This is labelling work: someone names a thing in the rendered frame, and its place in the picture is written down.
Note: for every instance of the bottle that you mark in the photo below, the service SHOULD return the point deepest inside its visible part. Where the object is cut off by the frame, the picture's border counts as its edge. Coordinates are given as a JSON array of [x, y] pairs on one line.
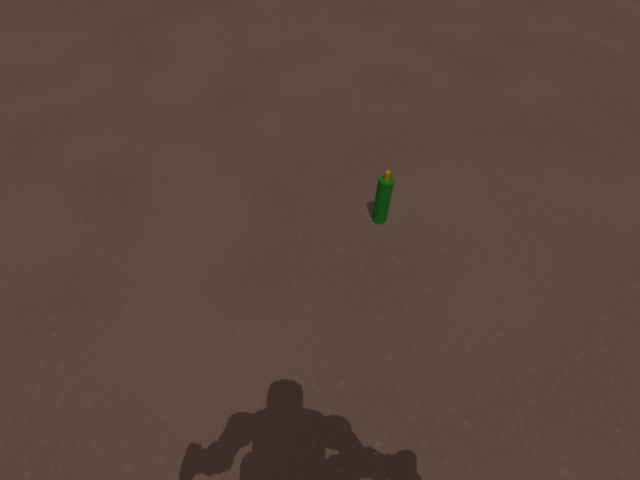
[[382, 199]]

